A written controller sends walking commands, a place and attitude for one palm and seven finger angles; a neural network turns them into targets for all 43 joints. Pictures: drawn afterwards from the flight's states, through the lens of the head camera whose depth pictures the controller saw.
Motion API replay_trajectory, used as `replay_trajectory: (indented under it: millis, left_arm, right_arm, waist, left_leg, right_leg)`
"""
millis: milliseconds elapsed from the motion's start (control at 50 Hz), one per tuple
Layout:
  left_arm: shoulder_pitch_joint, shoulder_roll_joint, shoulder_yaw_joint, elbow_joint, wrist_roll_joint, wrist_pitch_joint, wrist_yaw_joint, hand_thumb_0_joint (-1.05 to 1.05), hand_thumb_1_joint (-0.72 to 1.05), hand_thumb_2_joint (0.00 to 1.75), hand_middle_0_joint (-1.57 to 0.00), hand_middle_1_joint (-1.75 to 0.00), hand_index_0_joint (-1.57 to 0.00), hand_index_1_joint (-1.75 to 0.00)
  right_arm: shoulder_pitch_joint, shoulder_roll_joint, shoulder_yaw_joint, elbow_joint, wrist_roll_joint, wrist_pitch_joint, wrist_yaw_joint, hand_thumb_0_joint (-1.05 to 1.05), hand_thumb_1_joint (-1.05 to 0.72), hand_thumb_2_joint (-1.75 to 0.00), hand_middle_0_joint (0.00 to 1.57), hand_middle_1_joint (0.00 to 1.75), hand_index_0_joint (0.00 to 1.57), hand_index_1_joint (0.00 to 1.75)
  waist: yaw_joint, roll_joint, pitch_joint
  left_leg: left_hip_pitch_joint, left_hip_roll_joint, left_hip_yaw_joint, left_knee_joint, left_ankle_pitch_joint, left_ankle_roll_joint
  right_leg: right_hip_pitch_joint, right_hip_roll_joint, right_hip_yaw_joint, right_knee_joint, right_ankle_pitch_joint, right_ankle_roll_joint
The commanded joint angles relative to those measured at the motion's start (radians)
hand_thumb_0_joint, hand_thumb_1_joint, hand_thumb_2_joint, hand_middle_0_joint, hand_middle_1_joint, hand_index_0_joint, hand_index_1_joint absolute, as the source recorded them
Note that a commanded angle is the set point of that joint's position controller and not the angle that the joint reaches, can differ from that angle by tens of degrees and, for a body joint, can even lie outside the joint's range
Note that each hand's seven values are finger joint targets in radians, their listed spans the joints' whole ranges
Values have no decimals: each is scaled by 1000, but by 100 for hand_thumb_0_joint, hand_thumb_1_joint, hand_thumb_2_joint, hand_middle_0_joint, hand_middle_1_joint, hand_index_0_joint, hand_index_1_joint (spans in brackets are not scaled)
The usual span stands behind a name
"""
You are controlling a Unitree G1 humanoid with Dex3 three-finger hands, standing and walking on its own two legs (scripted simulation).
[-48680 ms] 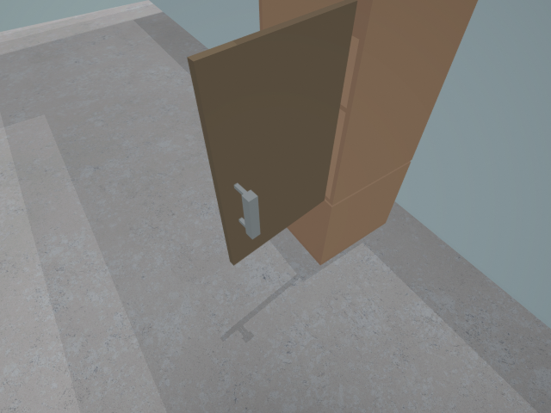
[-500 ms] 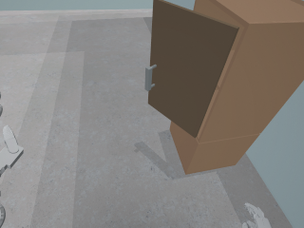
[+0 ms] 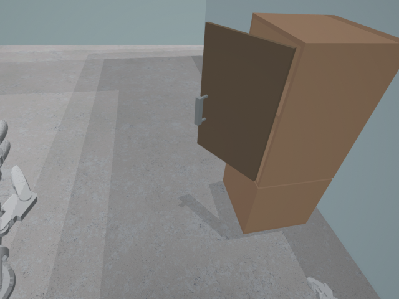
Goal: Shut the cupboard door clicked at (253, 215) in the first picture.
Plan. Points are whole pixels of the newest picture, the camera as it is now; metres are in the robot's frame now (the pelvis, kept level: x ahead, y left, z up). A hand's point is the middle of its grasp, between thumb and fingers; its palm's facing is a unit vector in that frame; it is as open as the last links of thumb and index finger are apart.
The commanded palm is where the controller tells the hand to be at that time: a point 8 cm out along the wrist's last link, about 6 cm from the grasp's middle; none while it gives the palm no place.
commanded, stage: stop stepping back and stand still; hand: left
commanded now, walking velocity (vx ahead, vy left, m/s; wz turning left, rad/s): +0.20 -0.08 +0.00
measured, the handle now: (201, 109) +0.96 +0.03 -0.09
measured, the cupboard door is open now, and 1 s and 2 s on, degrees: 33 33 33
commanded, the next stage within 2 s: let the arm hang, fingers relaxed in 0.46 s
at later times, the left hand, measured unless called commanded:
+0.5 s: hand (43, 224) +0.16 +0.23 +0.19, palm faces +0.47 -0.78 -0.42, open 7.4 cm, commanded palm +0.10 +0.27 +0.20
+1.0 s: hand out of the picture +0.01 +0.16 -0.15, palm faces +0.07 -0.98 -0.19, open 7.0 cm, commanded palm none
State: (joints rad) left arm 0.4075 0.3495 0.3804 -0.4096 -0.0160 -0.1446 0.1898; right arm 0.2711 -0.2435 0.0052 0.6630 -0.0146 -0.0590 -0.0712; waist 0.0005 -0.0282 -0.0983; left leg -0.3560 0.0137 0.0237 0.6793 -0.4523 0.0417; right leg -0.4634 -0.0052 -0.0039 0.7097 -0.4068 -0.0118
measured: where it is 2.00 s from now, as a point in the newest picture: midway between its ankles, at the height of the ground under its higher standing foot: outside the picture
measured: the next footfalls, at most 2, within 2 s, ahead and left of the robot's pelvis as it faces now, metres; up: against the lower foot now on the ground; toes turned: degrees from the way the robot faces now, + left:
right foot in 0.24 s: +0.00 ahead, -0.11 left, +0.00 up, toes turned -1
left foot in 0.58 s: +0.00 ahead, +0.11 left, +0.00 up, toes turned +3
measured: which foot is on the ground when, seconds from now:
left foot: down 0.00-0.24, up 0.26-0.56, down 0.58-1.00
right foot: up 0.00-0.22, down 0.24-1.00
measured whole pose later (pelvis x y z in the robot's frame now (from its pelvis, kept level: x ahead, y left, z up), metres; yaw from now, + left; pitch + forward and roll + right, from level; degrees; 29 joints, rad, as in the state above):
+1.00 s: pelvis -0.03 -0.02 +0.02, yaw +1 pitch +0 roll +0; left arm 0.28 0.20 0.03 0.90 0.01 0.01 0.03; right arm 0.26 -0.16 0.01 0.97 -0.02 0.03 -0.01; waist 0.00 -0.04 0.04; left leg -0.23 0.03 0.01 0.52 -0.29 -0.02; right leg -0.22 0.04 -0.07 0.49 -0.27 -0.06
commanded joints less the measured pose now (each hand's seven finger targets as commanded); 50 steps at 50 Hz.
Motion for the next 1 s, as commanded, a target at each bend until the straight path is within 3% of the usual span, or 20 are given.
replay_trajectory:
  millis: [0, 60, 160, 180, 200, 220, 260, 320, 380, 440, 520, 540, 580, 660, 700, 720, 740, 780, 880, 980]
  left_arm:
    - [-125, 306, 178, -333, 32, -100, 2, 0, 90, 90, -20, -30, -20, -30]
    - [38, 238, 157, -329, 11, -98, -9, 0, 90, 90, -20, -30, -20, -30]
    - [50, 245, 154, -301, 6, -78, 6, 0, 90, 90, -20, -30, -20, -30]
    - [47, 254, 162, -259, 10, -67, 8, 0, 90, 90, -20, -30, -20, -30]
    - [56, 252, 163, -203, 12, -53, 7, 0, 90, 90, -20, -30, -20, -30]
    - [-15, 270, 151, -202, 0, -58, 6, 0, 90, 90, -20, -30, -20, -30]
    - [-75, 319, 193, -201, -1, -108, 5, 0, 90, 90, -20, -30, -20, -30]
    - [10, 234, 121, -165, -8, -105, -8, 0, 90, 90, -20, -30, -20, -30]
    - [-36, 233, 94, -160, -9, -122, -7, 0, 90, 90, -20, -30, -20, -30]
    - [-58, 257, 110, -204, -6, -126, 6, 0, 90, 90, -20, -30, -20, -30]
    - [27, 263, 151, -250, -18, -119, 16, 0, 90, 90, -20, -30, -20, -30]
    - [42, 18, -275, 513, 87, 64, -149, 0, 90, 90, -20, -30, -20, -30]
    - [87, -79, -302, 485, 55, 165, -172, 0, 90, 90, -20, -30, -20, -30]
    - [-80, -31, -312, 651, 38, 146, -177, 0, 90, 90, -20, -30, -20, -30]
    - [-35, 43, -310, 786, 38, 141, -176, 0, 90, 90, -20, -30, -20, -30]
    - [-34, 88, -304, 858, 41, 138, -175, 0, 90, 90, -20, -30, -20, -30]
    - [-72, 98, -309, 936, 44, 128, -182, 0, 90, 90, -20, -30, -20, -30]
    - [-151, 66, -319, 1013, 46, 130, -178, 0, 90, 90, -20, -30, -20, -30]
    - [-127, -22, -314, 1177, 36, 115, -161, 0, 90, 90, -20, -30, -20, -30]
    - [-128, -30, -331, 1310, 27, 127, -160, 0, 90, 90, -20, -30, -20, -30]
  right_arm:
    - [-129, -83, -61, -213, 2, -105, -14, 0, -90, -90, 20, 30, 20, 30]
    - [-155, -96, -62, -188, 15, -98, 20, 0, -90, -90, 20, 30, 20, 30]
    - [-140, -80, -43, -179, -1, -76, -4, 0, -90, -90, 20, 30, 20, 30]
    - [-126, -74, -43, -166, 0, -68, -6, 0, -90, -90, 20, 30, 20, 30]
    - [-119, -60, -45, -158, 9, -57, -1, 0, -90, -90, 20, 30, 20, 30]
    - [-151, -72, -50, -167, 18, -59, -2, 0, -90, -90, 20, 30, 20, 30]
    - [-103, -86, -55, -116, -4, -77, 0, 0, -90, -90, 20, 30, 20, 30]
    - [-124, -84, -55, -134, 14, -59, 0, 0, -90, -90, 20, 30, 20, 30]
    - [-133, -72, -44, -135, 15, -60, -5, 0, -90, -90, 20, 30, 20, 30]
    - [-146, -69, -51, -152, 13, -85, -22, 0, -90, -90, 20, 30, 20, 30]
    - [-129, -73, -53, -167, 13, -93, -28, 0, -90, -90, 20, 30, 20, 30]
    - [-71, -223, -67, 37, -13, -114, 95, 0, -90, -90, 20, 30, 20, 30]
    - [-29, -186, -64, -43, -1, -14, 82, 0, -90, -90, 20, 30, 20, 30]
    - [-64, -191, -47, -38, -28, 6, 67, 0, -90, -90, 20, 30, 20, 30]
    - [-141, -158, -33, -50, -3, 28, 65, 0, -90, -90, 20, 30, 20, 30]
    - [-138, -112, -33, -41, 1, 44, 67, 0, -90, -90, 20, 30, 20, 30]
    - [-105, -99, -37, 3, -8, 59, 69, 0, -90, -90, 20, 30, 20, 30]
    - [-100, -101, -41, 61, -15, 84, 68, 0, -90, -90, 20, 30, 20, 30]
    - [2, -33, -33, 194, -10, 59, 62, 0, -90, -90, 20, 30, 20, 30]
    - [-13, -46, -28, 278, -4, 52, 42, 0, -90, -90, 20, 30, 20, 30]
  waist:
    - [11, 219, 106]
    - [5, 259, 51]
    - [13, 310, 49]
    - [20, 184, 51]
    - [21, -61, 91]
    - [22, -262, 150]
    - [-22, -95, 65]
    - [-13, 23, 118]
    - [-13, -64, 143]
    - [10, -138, 109]
    - [12, -31, 54]
    - [-59, 115, 86]
    - [-22, 267, 16]
    - [-5, 70, -13]
    - [45, -147, -74]
    - [33, -250, -42]
    - [7, -245, 34]
    - [-7, -189, 125]
    - [-25, 106, 9]
    - [-2, 132, 7]
  left_leg:
    - [-145, 327, -454, -541, -288, 168]
    - [-114, 273, -287, -495, -347, 119]
    - [-270, 192, -101, -380, -313, 22]
    - [-324, 134, -43, -209, -277, 1]
    - [-379, 36, 56, 133, -149, -18]
    - [-504, -16, 7, 419, -41, -36]
    - [-455, 37, -46, 546, 102, -63]
    - [-338, 65, -39, 425, 199, -61]
    - [-217, 50, 27, 232, 195, -45]
    - [-70, 27, 80, 35, 171, -27]
    - [112, 13, 95, -215, 197, -15]
    - [133, 116, -50, -131, 596, 2]
    - [213, 275, -179, -177, 1001, 95]
    - [152, 275, -215, -195, 982, 131]
    - [37, 102, -47, -54, 555, 8]
    - [-48, 8, 12, -7, 183, -48]
    - [-22, -11, 2, 35, -60, -60]
    - [7, 3, -24, 90, -32, -49]
    - [188, 41, -56, -221, 394, -34]
    - [198, 92, -75, -257, 470, -20]
  right_leg:
    - [-49, 38, 8, 586, 1, 37]
    - [-38, 11, -17, 498, 33, 19]
    - [398, 73, -147, -107, -117, -25]
    - [465, 34, -84, -240, -134, -48]
    - [400, -135, 190, -418, -224, -109]
    - [342, -350, 583, -601, -233, -174]
    - [360, -379, 463, -523, 107, -211]
    - [228, -289, 307, -472, 68, -174]
    - [159, -242, 168, -492, -10, -130]
    - [172, -228, 157, -476, -55, -127]
    - [216, -181, 135, -369, 37, -93]
    - [67, -183, -4, -25, 447, -25]
    - [0, -39, -53, 113, -89, 38]
    - [110, -29, -5, 45, -62, 23]
    - [359, -93, 83, -226, 431, 3]
    - [352, -243, 261, -309, 556, -48]
    - [239, -318, 331, -376, 455, -126]
    - [143, -263, 314, -429, 303, -156]
    - [284, -149, 150, -282, 518, -84]
    - [352, -92, 85, -325, 461, -39]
